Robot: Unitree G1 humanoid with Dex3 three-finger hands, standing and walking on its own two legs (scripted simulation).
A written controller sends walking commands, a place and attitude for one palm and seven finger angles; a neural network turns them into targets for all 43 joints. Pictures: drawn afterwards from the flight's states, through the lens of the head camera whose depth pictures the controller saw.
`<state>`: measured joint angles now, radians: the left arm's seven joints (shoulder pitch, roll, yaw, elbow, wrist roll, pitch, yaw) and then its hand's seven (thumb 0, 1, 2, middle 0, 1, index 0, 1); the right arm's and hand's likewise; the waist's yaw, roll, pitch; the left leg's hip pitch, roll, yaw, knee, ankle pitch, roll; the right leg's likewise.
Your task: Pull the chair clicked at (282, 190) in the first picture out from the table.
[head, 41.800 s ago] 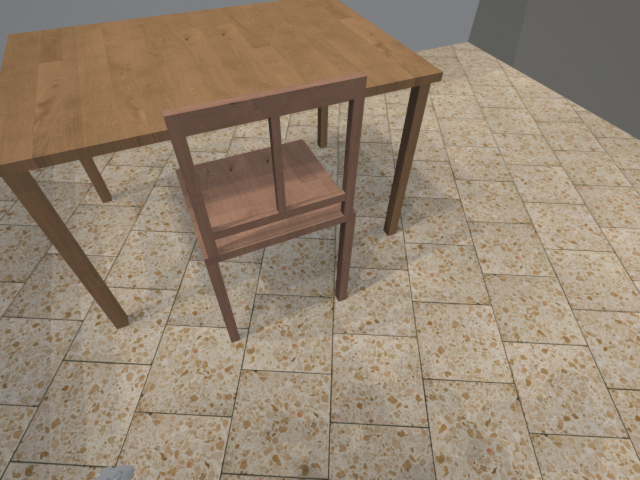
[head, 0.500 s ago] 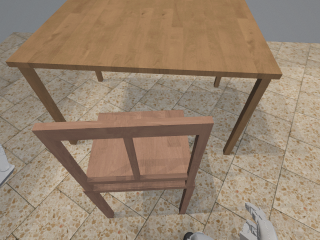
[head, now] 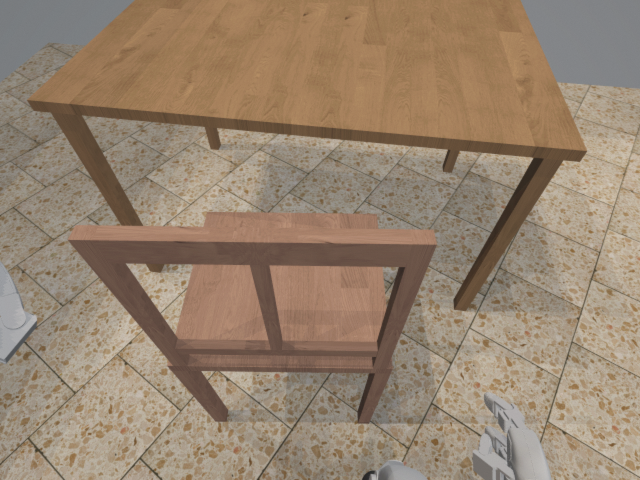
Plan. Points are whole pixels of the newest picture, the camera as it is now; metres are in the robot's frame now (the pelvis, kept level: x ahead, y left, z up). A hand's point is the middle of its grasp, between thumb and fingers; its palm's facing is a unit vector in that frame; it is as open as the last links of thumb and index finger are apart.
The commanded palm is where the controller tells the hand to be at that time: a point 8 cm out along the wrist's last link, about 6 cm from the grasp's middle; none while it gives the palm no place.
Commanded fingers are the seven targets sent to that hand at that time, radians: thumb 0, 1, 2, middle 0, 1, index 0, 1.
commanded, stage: step back with the hand held close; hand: left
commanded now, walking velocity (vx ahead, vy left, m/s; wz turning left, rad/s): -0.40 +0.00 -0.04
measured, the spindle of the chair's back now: (269, 309) +0.36 +0.10 -0.07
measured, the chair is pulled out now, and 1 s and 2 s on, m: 0.23 0.23 0.23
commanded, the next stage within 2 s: stop stepping back and stand still in 0.66 s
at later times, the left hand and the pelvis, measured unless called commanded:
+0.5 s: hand (30, 411) +0.15 +0.21 +0.19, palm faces +0.26 -0.81 -0.53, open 7.4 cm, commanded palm +0.07 +0.28 +0.20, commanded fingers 0.00 0.90 0.90 -0.20 -0.30 -0.20 -0.30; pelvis -0.09 -0.01 +0.02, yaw -4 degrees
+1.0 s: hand out of the picture -0.02 +0.23 +0.17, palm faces +0.38 -0.81 -0.45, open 7.4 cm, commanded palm -0.06 +0.26 +0.20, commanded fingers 0.00 0.90 0.90 -0.20 -0.30 -0.20 -0.30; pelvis -0.23 -0.02 +0.01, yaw -6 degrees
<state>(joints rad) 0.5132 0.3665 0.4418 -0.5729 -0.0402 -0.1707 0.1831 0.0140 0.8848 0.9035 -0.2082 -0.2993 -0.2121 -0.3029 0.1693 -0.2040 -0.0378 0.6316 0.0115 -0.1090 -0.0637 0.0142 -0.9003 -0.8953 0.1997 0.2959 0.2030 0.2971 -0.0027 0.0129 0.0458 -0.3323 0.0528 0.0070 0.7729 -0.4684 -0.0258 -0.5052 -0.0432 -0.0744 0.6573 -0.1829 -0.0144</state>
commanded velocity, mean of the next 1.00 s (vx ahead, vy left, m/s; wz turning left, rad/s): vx -0.22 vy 0.03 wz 0.00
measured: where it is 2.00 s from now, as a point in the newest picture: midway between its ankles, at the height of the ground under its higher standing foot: outside the picture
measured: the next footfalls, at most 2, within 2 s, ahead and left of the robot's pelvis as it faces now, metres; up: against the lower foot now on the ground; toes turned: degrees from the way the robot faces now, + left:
right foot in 0.34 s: -0.02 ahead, -0.15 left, +0.00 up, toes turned -7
left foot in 1.04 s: -0.30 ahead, +0.07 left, +0.00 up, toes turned -4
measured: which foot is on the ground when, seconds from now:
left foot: down 0.00-0.78, up 0.80-1.00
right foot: down 0.00-0.10, up 0.12-0.32, down 0.34-1.00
